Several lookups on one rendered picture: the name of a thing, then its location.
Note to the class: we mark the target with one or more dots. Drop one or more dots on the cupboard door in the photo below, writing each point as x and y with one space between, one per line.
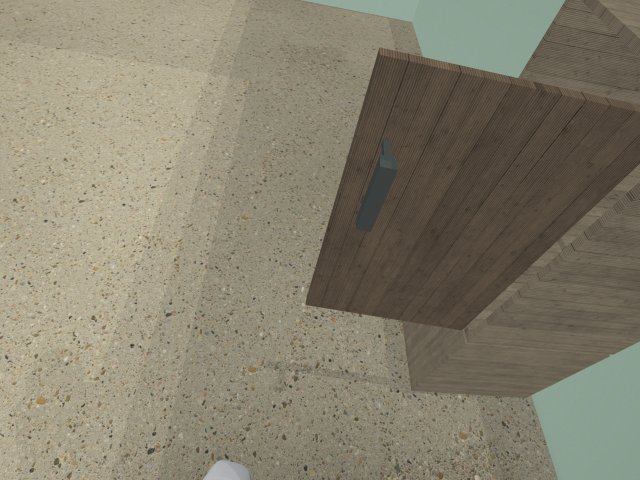
492 171

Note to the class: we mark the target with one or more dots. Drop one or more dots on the handle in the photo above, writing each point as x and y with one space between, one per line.
378 188

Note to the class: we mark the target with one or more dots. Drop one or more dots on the robot left thigh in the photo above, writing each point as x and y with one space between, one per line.
227 470

